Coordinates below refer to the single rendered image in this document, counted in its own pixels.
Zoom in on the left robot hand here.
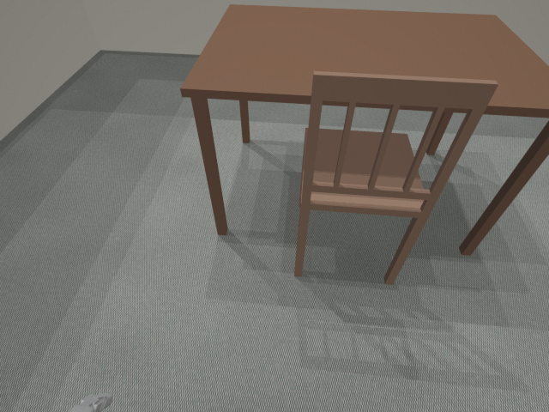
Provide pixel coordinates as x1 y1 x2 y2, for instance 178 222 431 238
69 393 113 412

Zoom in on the chair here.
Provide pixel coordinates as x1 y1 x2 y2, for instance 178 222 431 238
294 71 498 285

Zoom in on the table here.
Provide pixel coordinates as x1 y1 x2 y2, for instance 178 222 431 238
180 4 549 256

